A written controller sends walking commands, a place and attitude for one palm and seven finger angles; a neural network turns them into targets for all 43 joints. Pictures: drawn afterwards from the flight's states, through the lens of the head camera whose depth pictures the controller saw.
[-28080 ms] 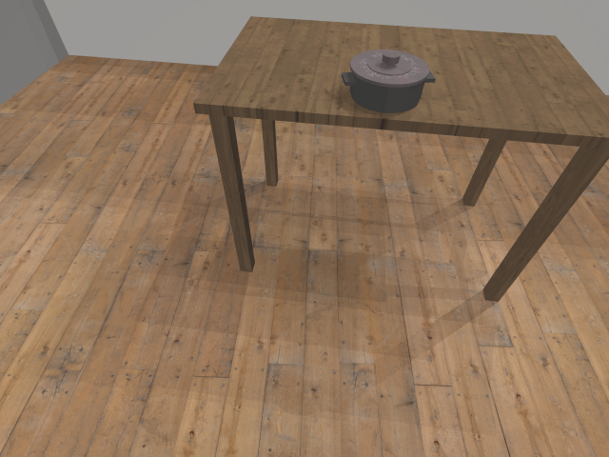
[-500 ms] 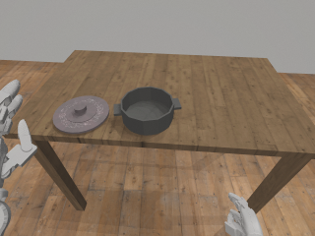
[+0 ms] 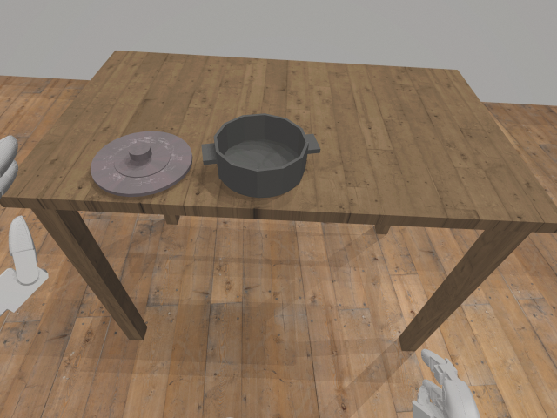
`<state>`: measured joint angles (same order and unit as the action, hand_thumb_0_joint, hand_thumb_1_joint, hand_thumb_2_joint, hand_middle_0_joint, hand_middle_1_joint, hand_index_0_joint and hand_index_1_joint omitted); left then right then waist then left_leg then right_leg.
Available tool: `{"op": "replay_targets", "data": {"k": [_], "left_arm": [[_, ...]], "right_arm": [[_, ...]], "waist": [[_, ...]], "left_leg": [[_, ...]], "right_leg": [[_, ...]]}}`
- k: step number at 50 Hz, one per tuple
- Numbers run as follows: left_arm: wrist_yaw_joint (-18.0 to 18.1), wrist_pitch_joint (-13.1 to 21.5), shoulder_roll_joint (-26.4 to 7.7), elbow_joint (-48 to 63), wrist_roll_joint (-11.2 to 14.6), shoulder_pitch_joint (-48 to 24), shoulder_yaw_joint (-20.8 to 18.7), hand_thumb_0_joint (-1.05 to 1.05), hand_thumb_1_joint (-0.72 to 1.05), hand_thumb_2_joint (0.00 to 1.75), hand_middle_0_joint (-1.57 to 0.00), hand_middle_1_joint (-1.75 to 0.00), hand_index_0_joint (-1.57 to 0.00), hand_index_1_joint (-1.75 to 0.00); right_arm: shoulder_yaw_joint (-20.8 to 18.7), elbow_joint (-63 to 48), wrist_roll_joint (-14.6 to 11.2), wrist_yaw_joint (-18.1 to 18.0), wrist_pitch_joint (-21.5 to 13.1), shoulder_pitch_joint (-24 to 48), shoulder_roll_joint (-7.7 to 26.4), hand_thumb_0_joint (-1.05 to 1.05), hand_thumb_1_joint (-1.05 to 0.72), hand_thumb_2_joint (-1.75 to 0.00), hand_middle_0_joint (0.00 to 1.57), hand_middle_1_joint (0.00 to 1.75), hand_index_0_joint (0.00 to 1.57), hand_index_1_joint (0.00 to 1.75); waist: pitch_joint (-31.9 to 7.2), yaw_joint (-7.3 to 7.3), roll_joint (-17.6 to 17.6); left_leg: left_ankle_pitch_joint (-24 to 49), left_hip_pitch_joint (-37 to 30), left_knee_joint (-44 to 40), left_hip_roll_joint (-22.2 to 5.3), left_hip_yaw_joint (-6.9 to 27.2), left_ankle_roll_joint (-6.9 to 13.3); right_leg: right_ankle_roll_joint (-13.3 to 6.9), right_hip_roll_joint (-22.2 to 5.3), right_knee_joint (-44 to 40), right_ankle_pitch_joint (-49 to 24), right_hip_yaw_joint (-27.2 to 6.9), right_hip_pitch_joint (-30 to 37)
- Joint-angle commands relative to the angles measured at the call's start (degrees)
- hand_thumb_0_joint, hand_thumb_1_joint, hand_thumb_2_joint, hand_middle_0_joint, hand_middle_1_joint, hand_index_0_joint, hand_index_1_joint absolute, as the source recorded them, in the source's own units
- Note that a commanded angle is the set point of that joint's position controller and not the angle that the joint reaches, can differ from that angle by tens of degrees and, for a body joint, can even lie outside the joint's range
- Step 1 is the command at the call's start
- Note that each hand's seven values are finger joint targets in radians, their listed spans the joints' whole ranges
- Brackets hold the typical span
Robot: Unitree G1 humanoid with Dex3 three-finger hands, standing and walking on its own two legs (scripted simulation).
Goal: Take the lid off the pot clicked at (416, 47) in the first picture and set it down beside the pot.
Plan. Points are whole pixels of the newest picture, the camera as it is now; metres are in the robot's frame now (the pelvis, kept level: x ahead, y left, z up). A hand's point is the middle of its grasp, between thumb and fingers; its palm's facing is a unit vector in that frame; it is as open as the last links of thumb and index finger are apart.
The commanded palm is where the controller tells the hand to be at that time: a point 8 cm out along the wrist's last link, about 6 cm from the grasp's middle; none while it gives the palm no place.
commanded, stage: step back with the hand held close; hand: left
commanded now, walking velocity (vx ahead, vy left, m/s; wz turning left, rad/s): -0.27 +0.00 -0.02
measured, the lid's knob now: (140, 151) +0.57 +0.32 +0.04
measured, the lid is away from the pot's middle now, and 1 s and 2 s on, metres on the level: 0.24 0.24 0.24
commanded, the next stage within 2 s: stop stepping back and stand still in 0.50 s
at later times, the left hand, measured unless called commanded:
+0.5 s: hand out of the picture +0.10 +0.25 +0.22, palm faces +0.37 -0.84 -0.40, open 7.4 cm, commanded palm +0.04 +0.30 +0.22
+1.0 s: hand out of the picture -0.04 +0.30 +0.24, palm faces +0.49 -0.84 -0.23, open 7.4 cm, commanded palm -0.10 +0.33 +0.22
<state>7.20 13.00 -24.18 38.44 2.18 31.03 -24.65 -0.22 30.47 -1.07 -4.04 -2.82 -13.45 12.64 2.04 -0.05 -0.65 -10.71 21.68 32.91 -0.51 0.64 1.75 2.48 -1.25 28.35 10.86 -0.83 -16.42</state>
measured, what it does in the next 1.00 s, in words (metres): walks backwards: right foot, then left foot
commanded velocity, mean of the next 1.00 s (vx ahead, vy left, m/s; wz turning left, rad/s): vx -0.09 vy -0.02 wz -0.01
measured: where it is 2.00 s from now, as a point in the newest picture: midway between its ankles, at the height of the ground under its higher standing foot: outside the picture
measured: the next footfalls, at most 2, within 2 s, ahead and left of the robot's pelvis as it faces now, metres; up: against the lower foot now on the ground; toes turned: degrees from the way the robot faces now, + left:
right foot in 0.38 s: -0.03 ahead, -0.12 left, +0.00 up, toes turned +1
left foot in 0.54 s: +0.00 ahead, +0.13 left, +0.00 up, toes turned +0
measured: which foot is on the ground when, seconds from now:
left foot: down 0.00-0.38, up 0.40-0.52, down 0.54-0.78, up 0.80-0.98, down 1.00-1.00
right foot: down 0.00-0.20, up 0.22-0.36, down 0.38-0.54, up 0.56-0.76, down 0.78-1.00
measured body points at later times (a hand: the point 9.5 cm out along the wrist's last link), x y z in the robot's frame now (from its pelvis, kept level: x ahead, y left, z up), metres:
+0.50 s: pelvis -0.09 +0.03 +0.00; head -0.09 +0.05 +0.45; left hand +0.07 +0.29 +0.24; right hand +0.07 -0.21 -0.07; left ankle -0.02 +0.11 -0.70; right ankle -0.07 -0.12 -0.73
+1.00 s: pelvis -0.24 +0.06 +0.00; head -0.29 +0.08 +0.45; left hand -0.07 +0.34 +0.25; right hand -0.10 -0.20 -0.07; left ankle -0.25 +0.19 -0.73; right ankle -0.20 -0.07 -0.73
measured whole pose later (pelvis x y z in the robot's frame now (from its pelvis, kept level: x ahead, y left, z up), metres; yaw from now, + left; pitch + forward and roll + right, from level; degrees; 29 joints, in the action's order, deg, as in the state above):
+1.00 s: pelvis -0.24 +0.06 +0.00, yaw -2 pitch +0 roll -1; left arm 9.9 9.2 -21.0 32.4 3.4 20.7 -23.2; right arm 0.5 36.0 -1.1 -5.5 -3.0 -16.2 13.4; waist -7.5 -0.3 1.5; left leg -27.4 14.1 33.8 -3.1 -0.7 2.5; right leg -1.2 -1.9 33.9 18.6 4.1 -19.6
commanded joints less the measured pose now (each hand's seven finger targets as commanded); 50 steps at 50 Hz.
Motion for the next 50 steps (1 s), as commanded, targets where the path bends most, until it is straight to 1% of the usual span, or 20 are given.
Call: {"op": "replay_targets", "data": {"k": [1, 5, 11, 16, 18, 19, 22, 25, 27, 29, 30, 31, 32, 36, 38, 39, 40, 42, 48, 50], "left_arm": [[2.4, 4.0, -10.3, 11.4, -0.2, -4.2, -6.2, 0.00, 0.90, 0.90, -0.20, -0.30, -0.20, -0.30], [3.4, 3.5, -8.2, 10.3, -0.2, -7.6, -3.5, 0.00, 0.90, 0.90, -0.20, -0.30, -0.20, -0.30], [3.6, 4.7, -9.2, 13.4, -0.4, -9.0, -6.1, 0.00, 0.90, 0.90, -0.20, -0.30, -0.20, -0.30], [2.9, 3.4, -9.6, 10.9, 0.7, 0.3, -6.7, 0.00, 0.90, 0.90, -0.20, -0.30, -0.20, -0.30], [2.2, 4.4, -11.5, 13.2, 0.4, -1.3, -6.0, 0.00, 0.90, 0.90, -0.20, -0.30, -0.20, -0.30], [2.7, 4.9, -13.3, 14.8, 0.5, -6.0, -6.9, 0.00, 0.90, 0.90, -0.20, -0.30, -0.20, -0.30], [1.8, 2.0, -10.8, 12.0, 0.4, -7.8, -5.6, 0.00, 0.90, 0.90, -0.20, -0.30, -0.20, -0.30], [1.7, 2.8, -8.8, 11.4, 0.4, -8.2, -3.7, 0.00, 0.90, 0.90, -0.20, -0.30, -0.20, -0.30], [1.8, 4.3, -10.2, 12.4, 0.8, -7.3, -5.7, 0.00, 0.90, 0.90, -0.20, -0.30, -0.20, -0.30], [1.1, 5.1, -10.9, 14.6, 2.3, -6.2, -6.4, 0.00, 0.90, 0.90, -0.20, -0.30, -0.20, -0.30], [-4.7, -8.7, 6.8, -38.7, -3.4, -6.8, 18.4, 0.00, 0.90, 0.90, -0.20, -0.30, -0.20, -0.30], [0.0, -0.3, -9.4, 24.3, 3.7, -13.5, -5.7, 0.00, 0.90, 0.90, -0.20, -0.30, -0.20, -0.30], [1.0, 3.0, -16.6, 24.5, 1.7, -5.6, -10.5, 0.00, 0.90, 0.90, -0.20, -0.30, -0.20, -0.30], [2.6, 0.3, -12.3, 26.0, 1.3, 6.1, -8.0, 0.00, 0.90, 0.90, -0.20, -0.30, -0.20, -0.30], [2.7, -0.7, -12.1, 20.4, 0.1, 3.9, -7.3, 0.00, 0.90, 0.90, -0.20, -0.30, -0.20, -0.30], [2.6, -0.6, -12.6, 19.0, 0.4, -1.3, -7.1, 0.00, 0.90, 0.90, -0.20, -0.30, -0.20, -0.30], [2.8, -0.9, -15.3, 19.6, 1.2, -8.4, -8.5, 0.00, 0.90, 0.90, -0.20, -0.30, -0.20, -0.30], [3.1, -2.3, -10.1, 6.1, 1.5, -12.0, -5.1, 0.00, 0.90, 0.90, -0.20, -0.30, -0.20, -0.30], [2.5, -1.5, -5.9, 0.4, 0.6, -15.6, 0.9, 0.00, 0.90, 0.90, -0.20, -0.30, -0.20, -0.30], [2.3, -0.2, -7.3, 8.2, 0.8, -13.3, 0.0, 0.00, 0.90, 0.90, -0.20, -0.30, -0.20, -0.30]], "right_arm": [[-3.5, -7.1, 0.7, -1.0, -4.2, 4.4, 7.9, 0.00, -0.90, -0.90, 0.20, 0.30, 0.20, 0.30], [-2.9, -5.9, 0.8, -1.4, -4.3, 5.0, 7.5, 0.00, -0.90, -0.90, 0.20, 0.30, 0.20, 0.30], [-3.2, -7.4, 1.4, -1.9, -5.6, 6.8, 7.6, 0.00, -0.90, -0.90, 0.20, 0.30, 0.20, 0.30], [-3.2, -7.5, 0.9, 0.4, -5.6, 9.0, 5.9, 0.00, -0.90, -0.90, 0.20, 0.30, 0.20, 0.30], [-2.9, -6.3, 1.1, 0.5, -4.6, 7.1, 4.7, 0.00, -0.90, -0.90, 0.20, 0.30, 0.20, 0.30], [-2.3, -5.0, 1.8, 0.5, -4.4, 6.5, 4.8, 0.00, -0.90, -0.90, 0.20, 0.30, 0.20, 0.30], [-3.1, -4.9, 0.8, -0.2, -3.7, 6.0, 4.7, 0.00, -0.90, -0.90, 0.20, 0.30, 0.20, 0.30], [-2.2, -4.8, 1.0, -1.2, -3.6, 7.3, 6.2, 0.00, -0.90, -0.90, 0.20, 0.30, 0.20, 0.30], [-3.4, -5.2, 1.1, -1.0, -4.9, 6.7, 7.3, 0.00, -0.90, -0.90, 0.20, 0.30, 0.20, 0.30], [-4.0, -5.7, 2.1, 0.1, -7.2, 6.4, 7.2, 0.00, -0.90, -0.90, 0.20, 0.30, 0.20, 0.30], [-6.0, 10.3, 2.3, 2.4, -6.9, 5.1, 17.4, 0.00, -0.90, -0.90, 0.20, 0.30, 0.20, 0.30], [-5.4, -6.6, 1.4, 2.5, -6.3, 9.1, 4.3, 0.00, -0.90, -0.90, 0.20, 0.30, 0.20, 0.30], [-5.9, -7.4, 0.5, 1.8, -7.5, 6.3, 8.7, 0.00, -0.90, -0.90, 0.20, 0.30, 0.20, 0.30], [-2.2, -9.5, 1.0, 1.9, -4.6, 10.7, 5.2, 0.00, -0.90, -0.90, 0.20, 0.30, 0.20, 0.30], [-2.3, -7.7, 1.3, 0.8, -3.3, 8.4, 4.4, 0.00, -0.90, -0.90, 0.20, 0.30, 0.20, 0.30], [-3.1, -6.4, 1.1, 0.3, -2.8, 7.0, 5.2, 0.00, -0.90, -0.90, 0.20, 0.30, 0.20, 0.30], [-3.1, -4.7, 1.6, -0.1, -2.4, 6.1, 6.6, 0.00, -0.90, -0.90, 0.20, 0.30, 0.20, 0.30], [-3.2, -2.7, 0.7, -1.1, -2.0, 4.4, 5.9, 0.00, -0.90, -0.90, 0.20, 0.30, 0.20, 0.30], [-0.9, -4.3, -0.1, -2.8, -4.6, 7.0, 6.2, 0.00, -0.90, -0.90, 0.20, 0.30, 0.20, 0.30], [-1.6, -6.9, -0.7, -2.0, -5.4, 6.8, 8.2, 0.00, -0.90, -0.90, 0.20, 0.30, 0.20, 0.30]], "waist": [[-6.1, 0.88, 3.7], [-4.4, 1.72, 4.2], [-5.8, 1.23, -17.5], [-5.9, -0.56, -11.8], [-7.0, 0.54, 7.0], [-8.2, 0.26, 9.2], [-9.2, 1.68, 14.5], [-5.6, 2.41, 0.1], [-9.7, 0.95, -15.0], [-14.3, 0.74, -13.1], [-8.4, 7.03, -18.0], [-18.2, -1.32, -7.1], [-19.3, -0.32, -4.6], [-9.4, -1.09, -20.3], [-7.4, -0.40, -2.6], [-5.7, 0.79, 10.8], [-6.5, 2.14, 12.1], [-3.0, 3.21, 10.1], [-1.4, 1.74, -1.2], [-4.6, 1.63, -13.1]], "left_leg": [[-15.5, -5.9, -0.2, -1.6, 2.2, 0.0], [-14.9, -9.7, 4.7, -1.8, 3.0, -0.1], [-34.9, 17.3, -28.0, -17.2, 21.7, 6.4], [-25.2, 12.1, -17.9, -9.1, 8.0, 1.5], [-12.2, -0.1, 9.5, 0.7, 0.1, -3.4], [-13.3, 0.2, 21.0, 1.6, -1.0, -3.4], [-13.6, -2.5, 22.9, -1.1, 1.8, -1.8], [3.5, -7.7, -8.1, -2.8, 0.4, -1.0], [26.0, -8.9, -14.2, -16.8, 12.2, 4.2], [18.8, -9.3, -16.8, -20.1, 17.7, 6.8], [53.0, -5.8, -0.2, -19.3, 22.4, 8.1], [35.6, -12.9, -14.0, -17.6, 11.2, 4.8], [13.5, -11.0, -12.0, -15.4, 10.0, 5.3], [-35.7, 15.7, -26.5, -10.3, 7.6, 0.3], [-26.9, 12.1, -6.9, -0.5, -1.6, -3.2], [-16.2, 3.3, 18.3, 2.4, -0.9, -3.1], [-10.3, 1.9, 31.8, 1.9, -0.3, -2.9], [-12.3, -1.6, 34.5, -2.1, 3.8, -2.4], [-19.9, -8.1, -11.1, -2.2, -3.5, 1.7], [-24.4, -12.9, -18.4, -15.2, 16.3, 7.4]], "right_leg": [[-5.4, -5.7, -11.8, 15.6, -6.9, -9.1], [-5.9, -7.9, -11.2, 18.7, -6.8, -18.0], [-1.3, 6.5, 30.7, 15.2, -0.6, 3.9], [-4.4, 3.7, 2.8, 16.0, 3.1, 7.6], [-10.7, -13.2, -17.7, 11.4, -18.3, -6.9], [-12.9, -20.3, -17.1, -10.2, -19.9, -7.9], [-11.6, -16.4, -9.7, -18.7, -13.0, -7.5], [-5.4, -7.5, 2.7, -20.3, -5.4, -4.3], [-2.1, 2.5, 17.5, 11.3, -2.1, -6.3], [-1.8, 4.9, 30.7, 22.7, -5.3, -9.2], [-1.4, 1.9, 40.5, 21.1, -9.6, -19.5], [0.3, 8.0, 34.1, 25.5, -5.3, -4.2], [-1.4, 5.0, 28.4, 19.4, -3.7, -5.3], [-3.8, 5.0, 9.3, 15.8, 5.8, 17.9], [-7.9, -1.5, -9.5, 19.3, -1.9, 13.9], [-13.2, -14.7, -20.8, 24.6, -20.7, -4.7], [-14.6, -19.0, -19.9, 13.2, -18.8, -10.8], [-11.9, -18.5, -21.5, 35.0, -19.3, -22.4], [-7.5, -7.3, -4.6, 25.7, -4.5, -7.4], [-2.1, 3.7, 17.0, 16.7, 5.8, -12.4]]}}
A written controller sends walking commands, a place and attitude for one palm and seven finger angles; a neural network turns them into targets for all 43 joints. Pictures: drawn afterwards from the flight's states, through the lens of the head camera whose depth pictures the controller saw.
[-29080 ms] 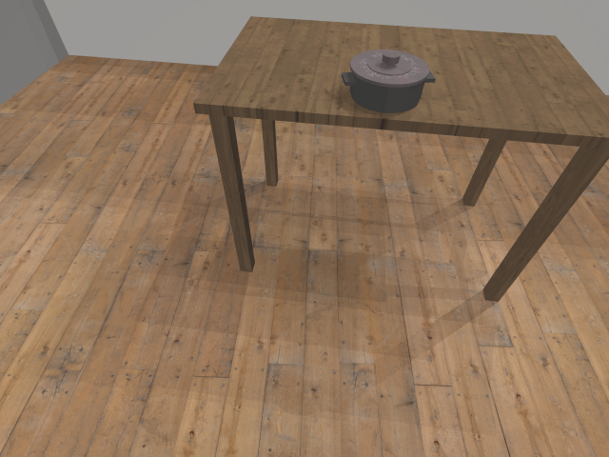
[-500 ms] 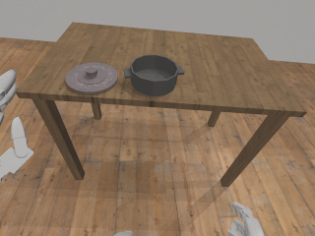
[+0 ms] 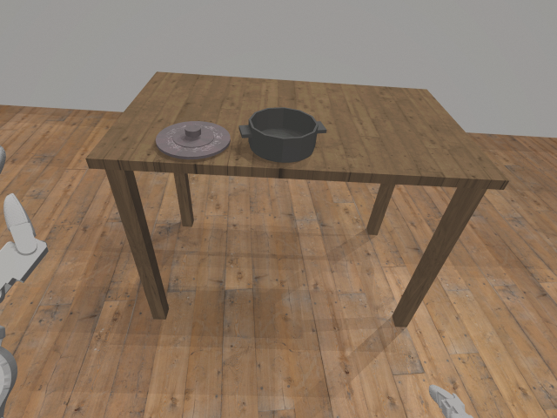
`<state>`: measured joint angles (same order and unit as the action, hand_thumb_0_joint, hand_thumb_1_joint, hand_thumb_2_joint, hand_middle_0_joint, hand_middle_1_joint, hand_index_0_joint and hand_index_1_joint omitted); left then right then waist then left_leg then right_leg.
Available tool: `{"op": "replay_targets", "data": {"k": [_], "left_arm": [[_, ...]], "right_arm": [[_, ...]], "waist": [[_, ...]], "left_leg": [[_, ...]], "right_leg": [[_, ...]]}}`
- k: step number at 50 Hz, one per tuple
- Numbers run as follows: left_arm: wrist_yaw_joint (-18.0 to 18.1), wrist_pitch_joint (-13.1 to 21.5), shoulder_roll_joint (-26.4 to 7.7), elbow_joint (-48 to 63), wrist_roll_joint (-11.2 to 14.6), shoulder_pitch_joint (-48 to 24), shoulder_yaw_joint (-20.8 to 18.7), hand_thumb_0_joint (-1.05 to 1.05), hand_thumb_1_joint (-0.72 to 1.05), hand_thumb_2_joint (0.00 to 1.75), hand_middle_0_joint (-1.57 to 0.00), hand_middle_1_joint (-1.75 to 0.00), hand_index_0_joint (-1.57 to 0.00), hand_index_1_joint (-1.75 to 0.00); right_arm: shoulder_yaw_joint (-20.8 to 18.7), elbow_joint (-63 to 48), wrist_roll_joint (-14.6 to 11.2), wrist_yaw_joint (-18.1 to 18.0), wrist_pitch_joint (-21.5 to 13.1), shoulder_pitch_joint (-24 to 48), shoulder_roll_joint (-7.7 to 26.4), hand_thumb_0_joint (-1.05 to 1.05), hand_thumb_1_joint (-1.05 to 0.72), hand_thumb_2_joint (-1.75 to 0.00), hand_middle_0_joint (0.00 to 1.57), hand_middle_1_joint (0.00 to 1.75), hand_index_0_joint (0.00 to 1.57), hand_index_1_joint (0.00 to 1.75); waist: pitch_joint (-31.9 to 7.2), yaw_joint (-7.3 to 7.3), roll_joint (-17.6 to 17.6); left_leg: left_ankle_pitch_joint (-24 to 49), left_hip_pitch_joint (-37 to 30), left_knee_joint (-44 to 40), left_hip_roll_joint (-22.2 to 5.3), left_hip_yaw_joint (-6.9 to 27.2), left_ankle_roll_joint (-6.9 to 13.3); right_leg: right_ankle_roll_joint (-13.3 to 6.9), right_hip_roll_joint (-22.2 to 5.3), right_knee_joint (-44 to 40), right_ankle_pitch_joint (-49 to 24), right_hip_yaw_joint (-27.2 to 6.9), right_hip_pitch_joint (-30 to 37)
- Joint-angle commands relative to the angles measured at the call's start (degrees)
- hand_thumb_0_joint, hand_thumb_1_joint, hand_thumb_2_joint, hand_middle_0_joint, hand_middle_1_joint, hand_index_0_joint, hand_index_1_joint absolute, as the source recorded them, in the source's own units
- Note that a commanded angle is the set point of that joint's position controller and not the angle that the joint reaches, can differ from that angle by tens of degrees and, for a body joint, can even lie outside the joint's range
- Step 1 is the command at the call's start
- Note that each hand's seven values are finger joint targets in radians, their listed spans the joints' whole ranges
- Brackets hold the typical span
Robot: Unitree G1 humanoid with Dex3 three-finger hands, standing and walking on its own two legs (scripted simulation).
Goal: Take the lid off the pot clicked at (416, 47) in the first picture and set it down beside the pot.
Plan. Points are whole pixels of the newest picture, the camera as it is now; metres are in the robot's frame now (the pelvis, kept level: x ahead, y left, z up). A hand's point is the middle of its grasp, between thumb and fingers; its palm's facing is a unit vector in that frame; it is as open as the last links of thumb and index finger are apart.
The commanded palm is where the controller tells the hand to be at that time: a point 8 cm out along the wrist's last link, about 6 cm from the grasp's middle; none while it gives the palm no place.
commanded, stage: stop stepping back and stand still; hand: left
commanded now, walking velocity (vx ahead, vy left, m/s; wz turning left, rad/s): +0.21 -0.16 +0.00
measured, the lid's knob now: (193, 130) +0.80 +0.28 +0.04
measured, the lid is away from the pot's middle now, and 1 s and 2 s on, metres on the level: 0.24 0.24 0.24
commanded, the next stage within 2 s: let the arm hang, fingers relaxed in 1.30 s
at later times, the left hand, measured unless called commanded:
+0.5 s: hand (73, 325) +0.20 +0.27 +0.10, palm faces +0.38 -0.85 -0.36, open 7.4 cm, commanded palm none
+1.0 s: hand out of the picture -0.06 +0.20 -0.16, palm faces +0.10 -0.95 -0.29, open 7.3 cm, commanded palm none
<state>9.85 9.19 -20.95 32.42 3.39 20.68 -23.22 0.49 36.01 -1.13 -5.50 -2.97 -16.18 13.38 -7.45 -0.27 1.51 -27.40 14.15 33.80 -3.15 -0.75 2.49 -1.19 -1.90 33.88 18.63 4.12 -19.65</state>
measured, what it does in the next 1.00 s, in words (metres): stands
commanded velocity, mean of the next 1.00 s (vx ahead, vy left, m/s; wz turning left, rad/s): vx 0.05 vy -0.01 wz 0.00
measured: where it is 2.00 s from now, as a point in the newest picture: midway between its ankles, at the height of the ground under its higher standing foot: outside the picture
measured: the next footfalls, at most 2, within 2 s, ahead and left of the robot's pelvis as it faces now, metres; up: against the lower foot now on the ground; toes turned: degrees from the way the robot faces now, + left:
none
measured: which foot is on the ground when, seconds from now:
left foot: down 0.00-1.00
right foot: down 0.00-1.00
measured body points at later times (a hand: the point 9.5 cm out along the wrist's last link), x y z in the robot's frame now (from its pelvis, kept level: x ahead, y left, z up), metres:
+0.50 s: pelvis -0.03 +0.01 -0.01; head -0.08 -0.01 +0.44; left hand +0.17 +0.31 +0.12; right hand +0.12 -0.24 -0.10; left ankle +0.00 +0.13 -0.73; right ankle -0.01 -0.13 -0.69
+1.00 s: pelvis +0.01 +0.00 +0.00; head +0.05 -0.01 +0.45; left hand -0.06 +0.25 -0.14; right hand -0.02 -0.23 -0.15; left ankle +0.00 +0.13 -0.73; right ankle +0.03 -0.14 -0.73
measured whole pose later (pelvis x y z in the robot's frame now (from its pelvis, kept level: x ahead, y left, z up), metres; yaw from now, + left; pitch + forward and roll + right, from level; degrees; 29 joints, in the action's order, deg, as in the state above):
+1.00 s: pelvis +0.01 +0.00 +0.00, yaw +6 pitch +0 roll +0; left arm 1.8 -1.3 -13.6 -62.9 0.3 21.1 -1.1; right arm -2.3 59.6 0.1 -1.0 1.6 -22.6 8.3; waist 4.4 0.5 -1.5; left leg -16.3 15.0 31.0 -1.8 1.3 -1.4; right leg 1.4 0.2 29.6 15.5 -3.3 -14.5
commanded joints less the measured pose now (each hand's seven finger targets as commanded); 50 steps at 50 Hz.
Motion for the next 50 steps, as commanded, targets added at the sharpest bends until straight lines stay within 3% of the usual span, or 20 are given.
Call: {"op": "replay_targets", "data": {"k": [1, 3, 7, 8, 9, 10, 13, 17, 19, 20, 21, 22, 25, 27, 29, 31, 35, 36, 39, 50], "left_arm": [[-0.5, 3.8, -12.4, 15.0, 0.0, 0.7, -4.0, 0.00, 0.90, 0.90, -0.20, -0.30, -0.20, -0.30], [-0.5, 4.1, -12.2, 18.5, -1.0, 3.4, -4.8, 0.00, 0.90, 0.90, -0.20, -0.30, -0.20, -0.30], [0.4, 4.1, -15.6, 22.5, -1.4, 10.6, -7.8, 0.00, 0.90, 0.90, -0.20, -0.30, -0.20, -0.30], [0.5, 3.9, -15.7, 20.1, -1.8, 12.0, -8.4, 0.00, 0.90, 0.90, -0.20, -0.30, -0.20, -0.30], [0.4, 3.5, -16.8, 20.2, -1.7, 8.8, -8.7, 0.00, 0.90, 0.90, -0.20, -0.30, -0.20, -0.30], [0.2, 4.4, -18.1, 21.3, -0.5, 3.5, -9.8, 0.00, 0.90, 0.90, -0.20, -0.30, -0.20, -0.30], [0.3, 4.2, -14.2, 14.2, -0.8, 1.7, -8.9, 0.00, 0.90, 0.90, -0.20, -0.30, -0.20, -0.30], [-0.2, 4.7, -9.6, 10.6, -0.9, -2.2, -3.8, 0.00, 0.90, 0.90, -0.20, -0.30, -0.20, -0.30], [0.1, 5.7, -9.8, 13.5, -1.0, -3.1, -3.7, 0.00, 0.90, 0.90, -0.20, -0.30, -0.20, -0.30], [-6.9, -3.0, 6.6, -33.2, -6.3, -1.3, 16.7, 0.00, 0.90, 0.90, -0.20, -0.30, -0.20, -0.30], [-8.9, -8.8, 4.8, -34.1, -6.5, 0.0, 15.6, 0.00, 0.90, 0.90, -0.20, -0.30, -0.20, -0.30], [-9.2, -9.8, 5.1, -35.5, -6.2, -1.0, 15.8, 0.00, 0.90, 0.90, -0.20, -0.30, -0.20, -0.30], [-10.3, -9.7, 3.5, -48.2, -5.7, 0.5, 16.8, 0.00, 0.90, 0.90, -0.20, -0.30, -0.20, -0.30], [-9.2, -9.9, -3.2, -55.1, -5.4, -2.3, 17.1, 0.00, 0.90, 0.90, -0.20, -0.30, -0.20, -0.30], [-9.4, -10.4, -6.3, -60.3, -5.0, -9.6, 18.7, 0.00, 0.90, 0.90, -0.20, -0.30, -0.20, -0.30], [-8.6, -10.4, -3.7, -66.9, -4.5, -12.3, 20.1, 0.00, 0.90, 0.90, -0.20, -0.30, -0.20, -0.30], [-9.1, -10.0, 1.7, -77.2, -3.8, -5.7, 20.2, 0.00, 0.90, 0.90, -0.20, -0.30, -0.20, -0.30], [-9.2, -9.8, 2.3, -79.2, -3.9, -3.7, 19.9, 0.00, 0.90, 0.90, -0.20, -0.30, -0.20, -0.30], [-9.1, -8.7, 2.9, -84.7, -3.5, -1.2, 21.1, 0.00, 0.90, 0.90, -0.20, -0.30, -0.20, -0.30], [-7.4, -8.1, 2.6, -92.2, -3.3, -0.9, 21.6, 0.00, 0.90, 0.90, -0.20, -0.30, -0.20, -0.30]], "right_arm": [[-2.5, -13.3, -0.5, -0.3, -5.4, 10.2, 6.4, 0.00, -0.90, -0.90, 0.20, 0.30, 0.20, 0.30], [-2.5, -11.9, 0.4, 1.7, -6.4, 11.3, 5.6, 0.00, -0.90, -0.90, 0.20, 0.30, 0.20, 0.30], [-1.5, -11.7, 0.9, 1.7, -5.5, 12.6, 5.6, 0.00, -0.90, -0.90, 0.20, 0.30, 0.20, 0.30], [-2.3, -11.6, 1.0, 1.5, -5.0, 11.7, 5.5, 0.00, -0.90, -0.90, 0.20, 0.30, 0.20, 0.30], [-3.2, -11.7, 0.6, 1.5, -4.5, 11.7, 4.9, 0.00, -0.90, -0.90, 0.20, 0.30, 0.20, 0.30], [-3.6, -10.8, 1.0, 1.2, -4.8, 10.3, 5.9, 0.00, -0.90, -0.90, 0.20, 0.30, 0.20, 0.30], [-3.7, -7.3, 1.4, 1.3, -3.5, 6.8, 4.9, 0.00, -0.90, -0.90, 0.20, 0.30, 0.20, 0.30], [-2.2, -8.4, 0.8, -0.3, -4.5, 9.9, 5.0, 0.00, -0.90, -0.90, 0.20, 0.30, 0.20, 0.30], [-2.4, -9.8, 0.5, -0.3, -5.6, 9.7, 6.9, 0.00, -0.90, -0.90, 0.20, 0.30, 0.20, 0.30], [-8.6, 4.8, 2.7, 5.3, -8.8, 1.0, 15.8, 0.00, -0.90, -0.90, 0.20, 0.30, 0.20, 0.30], [-8.6, 3.1, 2.5, 5.8, -4.3, -1.1, 14.5, 0.00, -0.90, -0.90, 0.20, 0.30, 0.20, 0.30], [-7.9, 1.2, 3.0, 5.2, -2.7, 0.4, 12.8, 0.00, -0.90, -0.90, 0.20, 0.30, 0.20, 0.30], [-5.1, 0.7, 3.8, 4.7, 0.1, 5.5, 9.9, 0.00, -0.90, -0.90, 0.20, 0.30, 0.20, 0.30], [-4.4, 1.1, 2.6, 5.0, 1.6, 3.4, 5.3, 0.00, -0.90, -0.90, 0.20, 0.30, 0.20, 0.30], [-4.5, 3.0, 2.5, 6.0, 2.9, -2.0, 4.7, 0.00, -0.90, -0.90, 0.20, 0.30, 0.20, 0.30], [-4.6, 6.1, 2.3, 5.5, 4.1, -3.1, 5.1, 0.00, -0.90, -0.90, 0.20, 0.30, 0.20, 0.30], [-4.5, 10.6, 3.0, 4.9, 2.7, -3.4, 7.3, 0.00, -0.90, -0.90, 0.20, 0.30, 0.20, 0.30], [-5.0, 10.4, 2.9, 4.4, 2.5, -1.7, 7.8, 0.00, -0.90, -0.90, 0.20, 0.30, 0.20, 0.30], [-4.5, 13.8, 1.9, 4.0, 2.3, -3.9, 5.3, 0.00, -0.90, -0.90, 0.20, 0.30, 0.20, 0.30], [-4.1, 21.4, 1.2, 3.8, 3.0, -8.9, 0.9, 0.00, -0.90, -0.90, 0.20, 0.30, 0.20, 0.30]], "waist": [[3.8, 2.17, -15.3], [12.3, 1.86, -15.6], [6.5, -0.65, -14.9], [5.0, -1.26, -6.6], [4.2, -0.81, 10.3], [2.7, 0.48, 11.5], [4.9, 1.91, 6.2], [9.1, 2.64, -0.5], [9.8, 2.21, -17.3], [11.1, 9.14, -14.5], [4.8, 7.10, -7.3], [4.4, 5.38, -1.2], [5.6, -1.26, 2.3], [9.8, -0.33, 11.4], [9.6, 4.35, -2.3], [13.2, 5.08, 10.5], [12.5, 1.26, -20.6], [11.1, -0.08, -22.4], [4.6, -0.42, -9.1], [6.9, 1.56, 1.1]], "left_leg": [[-13.6, -1.7, -23.2, -16.7, 24.2, 9.3], [-18.1, 10.8, -28.2, -17.5, 27.9, 11.0], [-13.5, 20.8, -15.0, -7.4, 6.2, 2.1], [-10.8, 23.8, -1.2, -2.2, 0.8, 0.6], [-5.2, 27.3, 17.7, 4.0, -3.3, -1.1], [-1.4, 24.6, 29.7, 3.7, -0.2, -1.3], [-1.3, 11.6, 25.1, -0.6, 2.2, -0.9], [1.5, -6.4, -5.8, 0.4, -2.1, 0.3], [-11.7, -3.5, -20.3, -12.9, 20.1, 6.6], [14.1, 1.1, -12.7, -16.4, 29.2, 9.2], [13.9, 1.1, -14.0, -18.1, 32.6, 10.9], [9.6, 7.1, -13.4, -17.5, 31.7, 11.8], [9.2, 14.9, -5.4, -6.2, 11.8, 2.8], [1.4, 18.8, 9.0, 4.4, 0.3, -1.7], [0.4, 6.2, 11.5, 3.8, -2.5, -1.8], [3.6, 2.4, 6.2, 1.9, 1.6, -0.4], [-4.1, 10.0, -17.4, -7.1, 15.7, 2.8], [-2.4, 10.9, -19.0, -8.3, 17.7, 3.7], [10.0, 5.6, -11.9, -3.8, 8.6, 1.3], [19.9, -2.1, -6.8, -1.4, 2.4, -0.5]], "right_leg": [[2.7, 4.8, 22.1, 10.3, -0.6, -10.6], [0.8, 0.4, 27.3, 7.1, -7.2, -12.9], [-0.3, 3.5, -0.6, 7.6, 1.5, 17.2], [-2.8, 0.5, -7.6, 10.3, -5.0, 20.5], [-8.4, -11.4, -18.2, 17.6, -27.8, 18.1], [-11.5, -18.5, -21.5, 5.6, -37.0, 13.5], [-10.7, -16.7, -22.9, 24.8, -29.7, -4.4], [-5.0, -8.0, -11.8, 20.0, -12.0, -12.2], [0.8, 3.4, 10.3, 11.0, -1.7, -13.0], [1.6, 1.3, 28.0, 8.3, -3.8, -23.2], [1.3, 1.0, 33.3, 12.9, -8.9, -20.4], [1.3, -0.3, 32.5, 14.6, -9.9, -16.4], [1.1, 1.8, 6.3, 8.0, -3.9, 3.0], [-4.4, -9.4, -13.4, 8.4, -24.1, 3.3], [-6.9, -12.0, -17.3, 21.5, -25.0, -8.9], [-4.0, -5.2, -15.1, 21.3, -19.1, -14.9], [-0.2, 3.2, 2.6, 5.4, -5.6, -2.6], [0.1, 3.5, 3.9, 2.4, -4.6, 1.1], [-0.7, 1.5, -3.8, -7.0, -7.6, 9.1], [-1.3, -2.1, -9.9, -15.4, -10.7, 7.4]]}}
